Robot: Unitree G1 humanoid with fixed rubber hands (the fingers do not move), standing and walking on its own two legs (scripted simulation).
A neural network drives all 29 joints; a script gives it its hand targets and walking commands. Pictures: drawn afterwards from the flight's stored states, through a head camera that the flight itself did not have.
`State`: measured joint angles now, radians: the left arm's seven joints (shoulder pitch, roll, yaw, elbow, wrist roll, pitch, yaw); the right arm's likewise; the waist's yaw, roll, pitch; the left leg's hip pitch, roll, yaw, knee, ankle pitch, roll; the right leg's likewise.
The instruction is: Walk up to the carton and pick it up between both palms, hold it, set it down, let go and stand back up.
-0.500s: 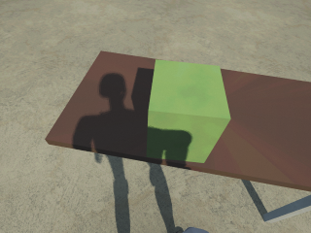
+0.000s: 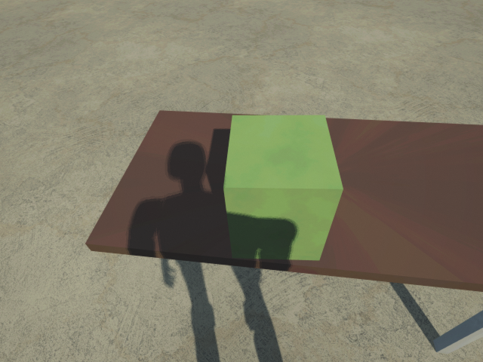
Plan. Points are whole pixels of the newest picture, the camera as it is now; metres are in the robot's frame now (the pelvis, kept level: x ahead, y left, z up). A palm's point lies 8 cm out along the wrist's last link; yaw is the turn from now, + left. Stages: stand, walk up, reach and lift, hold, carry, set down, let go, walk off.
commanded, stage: walk up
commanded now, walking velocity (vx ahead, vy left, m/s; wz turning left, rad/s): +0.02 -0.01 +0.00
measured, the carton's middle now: (276, 189) +0.47 -0.05 -0.02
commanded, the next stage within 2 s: stand in 0.80 s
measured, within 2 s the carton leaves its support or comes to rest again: neither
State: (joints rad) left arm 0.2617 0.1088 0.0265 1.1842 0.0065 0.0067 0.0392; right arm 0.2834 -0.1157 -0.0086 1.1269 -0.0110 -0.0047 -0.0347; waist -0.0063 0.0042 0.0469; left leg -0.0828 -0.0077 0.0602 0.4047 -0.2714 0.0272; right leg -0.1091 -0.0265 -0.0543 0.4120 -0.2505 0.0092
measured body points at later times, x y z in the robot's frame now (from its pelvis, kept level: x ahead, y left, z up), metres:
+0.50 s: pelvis +0.02 -0.01 +0.00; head +0.03 -0.01 +0.45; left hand -0.01 +0.19 -0.17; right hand +0.00 -0.21 -0.16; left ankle -0.03 +0.10 -0.74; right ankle -0.02 -0.12 -0.74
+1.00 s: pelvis +0.03 -0.02 +0.00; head +0.04 -0.01 +0.45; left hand +0.00 +0.18 -0.17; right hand +0.00 -0.22 -0.16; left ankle -0.03 +0.10 -0.74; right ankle -0.02 -0.12 -0.74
